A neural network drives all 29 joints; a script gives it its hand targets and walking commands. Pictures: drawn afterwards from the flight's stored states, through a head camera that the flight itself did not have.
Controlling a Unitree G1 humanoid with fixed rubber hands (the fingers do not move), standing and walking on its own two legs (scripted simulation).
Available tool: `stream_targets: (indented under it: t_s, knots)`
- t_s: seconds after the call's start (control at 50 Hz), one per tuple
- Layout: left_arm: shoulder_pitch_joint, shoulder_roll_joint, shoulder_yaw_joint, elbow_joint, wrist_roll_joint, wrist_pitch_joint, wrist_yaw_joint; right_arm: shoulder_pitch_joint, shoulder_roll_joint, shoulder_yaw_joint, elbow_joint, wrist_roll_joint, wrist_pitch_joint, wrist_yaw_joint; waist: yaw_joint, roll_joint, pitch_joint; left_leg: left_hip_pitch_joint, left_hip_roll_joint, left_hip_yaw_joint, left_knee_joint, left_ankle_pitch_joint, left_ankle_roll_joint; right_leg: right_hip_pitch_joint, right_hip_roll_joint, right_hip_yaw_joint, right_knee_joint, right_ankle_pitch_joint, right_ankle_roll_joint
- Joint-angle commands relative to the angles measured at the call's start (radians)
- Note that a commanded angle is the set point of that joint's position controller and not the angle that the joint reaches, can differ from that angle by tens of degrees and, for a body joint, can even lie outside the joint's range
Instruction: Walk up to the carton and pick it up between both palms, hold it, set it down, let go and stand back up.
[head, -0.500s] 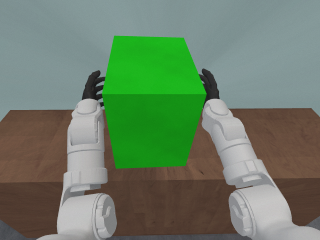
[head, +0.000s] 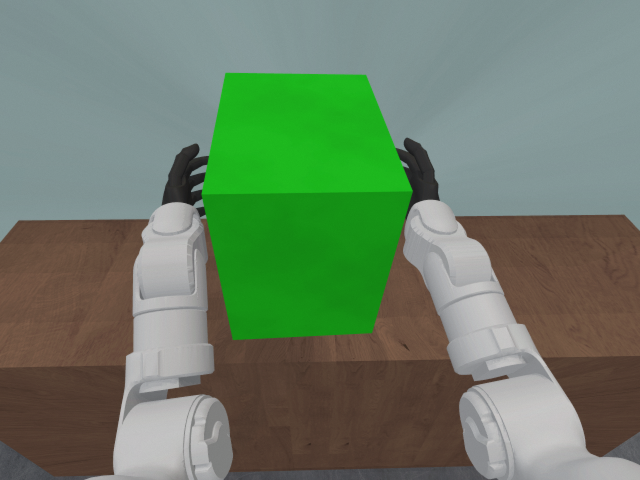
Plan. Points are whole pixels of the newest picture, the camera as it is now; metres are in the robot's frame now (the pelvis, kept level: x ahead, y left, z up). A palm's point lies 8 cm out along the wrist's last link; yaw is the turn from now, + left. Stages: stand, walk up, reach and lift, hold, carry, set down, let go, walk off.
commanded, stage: hold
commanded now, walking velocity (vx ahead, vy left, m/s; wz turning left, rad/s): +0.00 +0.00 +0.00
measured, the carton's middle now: (300, 205) +0.43 +0.01 +0.14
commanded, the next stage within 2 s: set down in 0.88 s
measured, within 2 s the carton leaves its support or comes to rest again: neither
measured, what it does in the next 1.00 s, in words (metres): stands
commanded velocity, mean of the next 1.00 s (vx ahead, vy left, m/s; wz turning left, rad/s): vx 0.00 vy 0.00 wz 0.00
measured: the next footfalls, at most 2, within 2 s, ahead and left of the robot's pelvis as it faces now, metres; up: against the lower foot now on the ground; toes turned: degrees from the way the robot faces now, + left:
none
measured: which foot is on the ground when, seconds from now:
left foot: down 0.00-1.00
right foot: down 0.00-1.00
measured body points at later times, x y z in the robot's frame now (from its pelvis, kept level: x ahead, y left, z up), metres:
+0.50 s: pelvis +0.00 +0.00 +0.00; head -0.05 +0.02 +0.45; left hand +0.37 +0.15 +0.19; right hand +0.37 -0.14 +0.19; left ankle +0.01 +0.13 -0.75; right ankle +0.04 -0.11 -0.75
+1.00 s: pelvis +0.00 +0.01 +0.00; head -0.05 +0.03 +0.45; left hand +0.38 +0.15 +0.19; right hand +0.37 -0.14 +0.18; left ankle +0.01 +0.13 -0.75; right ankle +0.04 -0.11 -0.75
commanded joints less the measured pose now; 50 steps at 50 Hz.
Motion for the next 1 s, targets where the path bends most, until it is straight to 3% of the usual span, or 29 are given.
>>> stream_targets:
  t_s: [0.0,0.06,0.08,0.22,0.26,0.28,0.3,0.32,0.4,0.46,0.54,0.68,0.86,0.98]
  knots:
    - [-0.75,-0.578,-0.552,-0.203,-0.167,-0.076,-0.153,-0.82,0.639,0.373,-0.362,0.077,-0.073,0.127,-0.001,0.056,-0.489,0.038,-0.095,0.023,-0.041,0.302,-0.023,0.253,0.076,0.034,0.008,0.168,0.056]
    - [-0.773,-0.586,-0.57,-0.186,-0.183,-0.083,-0.148,-0.863,0.64,0.373,-0.381,0.08,-0.084,0.126,-0.009,0.065,-0.492,0.036,-0.094,0.017,-0.028,0.304,-0.028,0.231,0.077,0.029,0.011,0.168,0.057]
    - [-0.763,-0.586,-0.562,-0.177,-0.18,-0.082,-0.146,-0.869,0.636,0.375,-0.396,0.078,-0.087,0.127,0.003,0.062,-0.497,0.037,-0.093,0.018,-0.029,0.299,-0.025,0.23,0.078,0.03,0.007,0.158,0.054]
    - [-0.75,-0.592,-0.567,-0.184,-0.177,-0.075,-0.144,-0.841,0.619,0.358,-0.359,0.075,-0.082,0.129,-0.014,0.066,-0.501,0.061,-0.087,0.019,-0.031,0.31,-0.028,0.225,0.081,0.029,0.004,0.153,0.049]
    - [-0.757,-0.585,-0.547,-0.164,-0.17,-0.076,-0.145,-0.849,0.627,0.357,-0.341,0.072,-0.08,0.132,-0.002,0.059,-0.476,0.037,-0.09,0.023,-0.037,0.293,-0.021,0.231,0.08,0.029,0.004,0.143,0.051]
    - [-0.643,-0.606,-0.586,-0.272,-0.195,-0.085,-0.152,-0.75,0.677,0.438,-0.52,0.087,-0.093,0.105,-0.04,-0.038,-0.629,0.042,-0.111,0.018,0.005,0.361,0.007,0.397,0.064,0.047,0.015,0.388,0.07]
    - [-0.619,-0.573,-0.599,-0.304,-0.199,-0.084,-0.155,-0.748,0.643,0.463,-0.538,0.114,-0.076,0.081,-0.025,0.018,-0.618,0.012,-0.109,-0.003,-0.006,0.353,-0.005,0.426,0.054,0.05,0.044,0.472,0.075]
    - [-0.646,-0.558,-0.59,-0.305,-0.196,-0.076,-0.159,-0.753,0.639,0.466,-0.535,0.123,-0.061,0.073,-0.046,-0.006,-0.576,0.013,-0.116,0.008,-0.007,0.348,-0.013,0.409,0.055,0.049,0.05,0.491,0.085]
    - [-0.649,-0.54,-0.531,-0.256,-0.127,-0.039,-0.182,-0.716,0.6,0.396,-0.436,0.071,-0.042,0.089,-0.025,0.017,-0.389,-0.039,-0.095,0.015,-0.083,0.166,0.002,0.319,0.049,0.035,0.004,0.212,0.067]
    - [-0.686,-0.566,-0.561,-0.261,-0.13,-0.036,-0.178,-0.753,0.604,0.37,-0.44,0.05,-0.059,0.116,-0.017,0.06,-0.386,-0.032,-0.079,0.016,-0.083,0.168,-0.007,0.274,0.055,0.027,-0.007,0.115,0.045]
    - [-0.718,-0.605,-0.607,-0.262,-0.156,-0.05,-0.157,-0.801,0.616,0.374,-0.458,0.053,-0.078,0.13,-0.024,0.079,-0.444,0.02,-0.077,0.015,-0.049,0.231,-0.017,0.234,0.063,0.023,-0.004,0.12,0.039]
    - [-0.704,-0.606,-0.558,-0.182,-0.128,-0.046,-0.155,-0.8,0.597,0.325,-0.37,0.013,-0.093,0.151,-0.024,0.063,-0.413,-0.001,-0.067,0.023,-0.081,0.153,-0.004,0.227,0.061,0.022,-0.015,0.042,0.035]
    - [-0.69,-0.599,-0.549,-0.191,-0.129,-0.058,-0.159,-0.806,0.61,0.355,-0.392,0.03,-0.11,0.143,-0.025,0.044,-0.458,0.017,-0.081,0.023,-0.051,0.24,-0.005,0.282,0.063,0.023,-0.004,0.158,0.043]
    - [-0.703,-0.602,-0.551,-0.194,-0.127,-0.089,-0.16,-0.832,0.62,0.352,-0.41,0.016,-0.151,0.147,-0.004,0.052,-0.461,0.02,-0.088,0.024,-0.049,0.229,-0.001,0.277,0.058,0.016,-0.001,0.165,0.05]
